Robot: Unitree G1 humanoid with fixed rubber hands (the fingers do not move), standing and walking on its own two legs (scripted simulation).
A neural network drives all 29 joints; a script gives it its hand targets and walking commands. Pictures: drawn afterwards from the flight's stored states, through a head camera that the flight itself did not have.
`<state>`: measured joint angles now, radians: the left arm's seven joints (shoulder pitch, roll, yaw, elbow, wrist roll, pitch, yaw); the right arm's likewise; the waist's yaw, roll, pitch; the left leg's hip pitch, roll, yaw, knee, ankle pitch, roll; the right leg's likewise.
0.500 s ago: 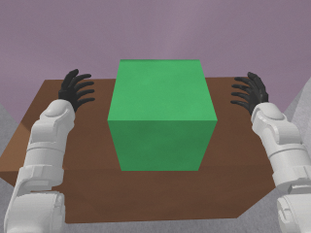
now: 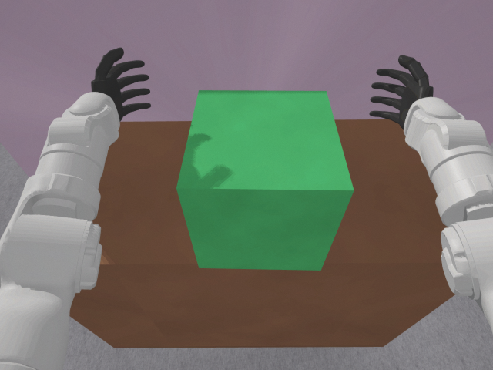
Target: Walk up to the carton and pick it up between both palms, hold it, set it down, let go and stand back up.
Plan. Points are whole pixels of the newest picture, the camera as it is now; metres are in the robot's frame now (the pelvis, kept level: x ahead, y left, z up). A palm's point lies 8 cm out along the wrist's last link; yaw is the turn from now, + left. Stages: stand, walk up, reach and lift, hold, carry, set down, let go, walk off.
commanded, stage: reach and lift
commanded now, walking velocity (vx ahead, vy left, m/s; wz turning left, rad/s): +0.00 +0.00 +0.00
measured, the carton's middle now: (260, 181) +0.47 +0.02 +0.03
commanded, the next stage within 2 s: none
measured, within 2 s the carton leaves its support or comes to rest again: neither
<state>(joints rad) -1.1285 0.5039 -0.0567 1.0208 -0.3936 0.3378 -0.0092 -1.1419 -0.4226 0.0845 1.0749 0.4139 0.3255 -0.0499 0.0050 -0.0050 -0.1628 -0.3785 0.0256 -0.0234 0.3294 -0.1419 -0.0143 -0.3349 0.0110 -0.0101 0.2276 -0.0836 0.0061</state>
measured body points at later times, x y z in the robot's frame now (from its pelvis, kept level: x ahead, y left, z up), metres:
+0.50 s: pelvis -0.01 +0.01 -0.01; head +0.06 +0.01 +0.43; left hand +0.46 +0.24 +0.10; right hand +0.46 -0.21 +0.09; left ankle +0.00 +0.12 -0.75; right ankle +0.00 -0.12 -0.75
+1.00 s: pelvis -0.01 +0.01 -0.01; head +0.08 +0.01 +0.43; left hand +0.47 +0.22 +0.08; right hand +0.47 -0.20 +0.07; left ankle +0.00 +0.12 -0.75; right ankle +0.00 -0.12 -0.75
